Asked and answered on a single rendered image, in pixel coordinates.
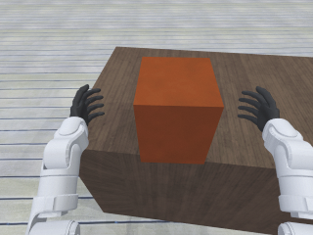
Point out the left robot forearm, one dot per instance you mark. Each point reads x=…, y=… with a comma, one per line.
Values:
x=57, y=187

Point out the carton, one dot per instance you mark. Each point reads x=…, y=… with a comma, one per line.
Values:
x=177, y=108

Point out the robot right upper arm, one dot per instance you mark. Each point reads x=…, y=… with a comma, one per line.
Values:
x=294, y=228

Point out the robot left upper arm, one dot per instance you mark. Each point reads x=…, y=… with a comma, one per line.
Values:
x=59, y=227

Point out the right robot forearm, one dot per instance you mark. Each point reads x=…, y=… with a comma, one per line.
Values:
x=293, y=159

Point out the pedestal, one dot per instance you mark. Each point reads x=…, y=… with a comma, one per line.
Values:
x=237, y=187

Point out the robot left hand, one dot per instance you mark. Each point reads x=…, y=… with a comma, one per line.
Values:
x=80, y=104

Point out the robot right hand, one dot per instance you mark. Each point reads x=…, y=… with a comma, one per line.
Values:
x=266, y=108

